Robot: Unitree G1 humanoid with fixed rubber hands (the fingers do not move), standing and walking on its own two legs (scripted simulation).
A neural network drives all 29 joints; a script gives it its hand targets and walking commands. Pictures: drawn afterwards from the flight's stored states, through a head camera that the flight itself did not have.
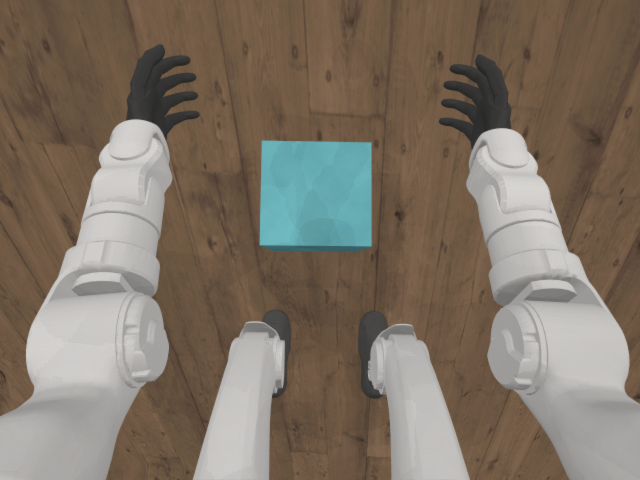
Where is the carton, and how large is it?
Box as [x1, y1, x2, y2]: [260, 141, 371, 251]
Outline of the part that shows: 262,141 260,245 271,250 293,251 357,251 371,245 371,142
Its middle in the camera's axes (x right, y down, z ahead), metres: -0.01 -0.08 +0.85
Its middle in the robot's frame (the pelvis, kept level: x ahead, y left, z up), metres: +0.48 +0.02 -0.51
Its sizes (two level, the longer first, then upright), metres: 0.210 0.200 0.250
